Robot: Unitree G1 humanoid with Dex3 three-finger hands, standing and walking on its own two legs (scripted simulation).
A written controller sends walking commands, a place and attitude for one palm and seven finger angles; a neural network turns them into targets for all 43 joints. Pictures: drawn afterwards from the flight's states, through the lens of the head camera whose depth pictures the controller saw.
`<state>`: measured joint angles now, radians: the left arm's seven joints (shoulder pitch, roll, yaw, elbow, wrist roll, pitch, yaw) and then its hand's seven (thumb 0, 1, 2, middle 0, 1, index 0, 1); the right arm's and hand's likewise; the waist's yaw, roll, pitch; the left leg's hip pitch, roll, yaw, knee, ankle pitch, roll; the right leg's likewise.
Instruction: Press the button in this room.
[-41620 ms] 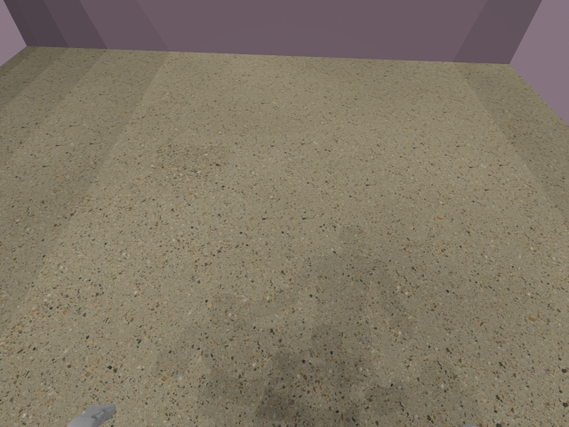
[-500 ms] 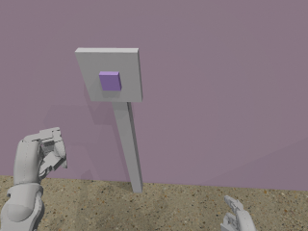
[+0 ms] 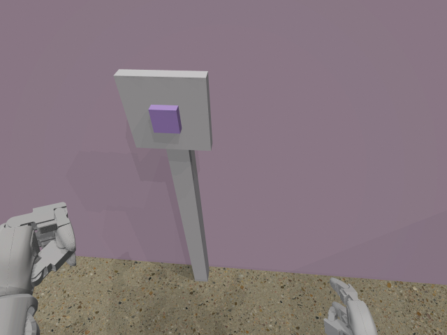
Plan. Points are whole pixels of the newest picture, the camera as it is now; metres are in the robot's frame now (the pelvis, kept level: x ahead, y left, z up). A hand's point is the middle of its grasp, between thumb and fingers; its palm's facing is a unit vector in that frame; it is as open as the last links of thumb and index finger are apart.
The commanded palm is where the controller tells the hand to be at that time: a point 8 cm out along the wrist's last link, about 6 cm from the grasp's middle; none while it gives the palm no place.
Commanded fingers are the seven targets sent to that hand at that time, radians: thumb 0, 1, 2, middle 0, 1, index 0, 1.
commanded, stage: draw the hand back to the body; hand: left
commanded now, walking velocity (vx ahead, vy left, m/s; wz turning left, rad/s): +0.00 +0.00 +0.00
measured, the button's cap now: (166, 118) +0.50 +0.20 +0.15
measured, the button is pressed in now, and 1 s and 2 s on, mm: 0 0 0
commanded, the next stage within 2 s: step back with the hand held close in 0.04 s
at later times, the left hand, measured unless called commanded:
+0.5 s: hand (74, 260) +0.17 +0.23 +0.14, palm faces +0.26 -0.85 -0.47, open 3.1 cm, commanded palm +0.11 +0.28 +0.17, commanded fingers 0.00 0.90 0.90 -1.30 -1.50 -1.30 -1.50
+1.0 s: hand out of the picture +0.07 +0.28 +0.16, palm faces +0.40 -0.83 -0.39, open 3.1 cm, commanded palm +0.01 +0.32 +0.17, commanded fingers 0.00 0.90 0.90 -1.30 -1.50 -1.30 -1.50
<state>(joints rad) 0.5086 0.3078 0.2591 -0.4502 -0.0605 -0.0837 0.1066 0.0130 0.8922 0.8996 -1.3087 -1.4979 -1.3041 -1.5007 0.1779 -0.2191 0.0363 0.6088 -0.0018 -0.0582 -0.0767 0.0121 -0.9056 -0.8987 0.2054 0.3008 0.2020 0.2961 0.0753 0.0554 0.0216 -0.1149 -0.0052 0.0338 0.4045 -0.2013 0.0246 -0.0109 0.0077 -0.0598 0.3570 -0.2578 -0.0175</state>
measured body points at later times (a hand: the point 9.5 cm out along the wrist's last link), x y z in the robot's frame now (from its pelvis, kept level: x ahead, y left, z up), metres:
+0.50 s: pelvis -0.02 +0.00 +0.00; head +0.00 +0.00 +0.45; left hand +0.15 +0.28 +0.16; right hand +0.16 -0.24 -0.08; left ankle +0.02 +0.10 -0.74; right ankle -0.03 -0.11 -0.74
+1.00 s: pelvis -0.12 +0.04 -0.02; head -0.11 +0.07 +0.42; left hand +0.04 +0.32 +0.18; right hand +0.05 -0.20 -0.09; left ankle +0.02 +0.10 -0.74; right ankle -0.04 -0.10 -0.73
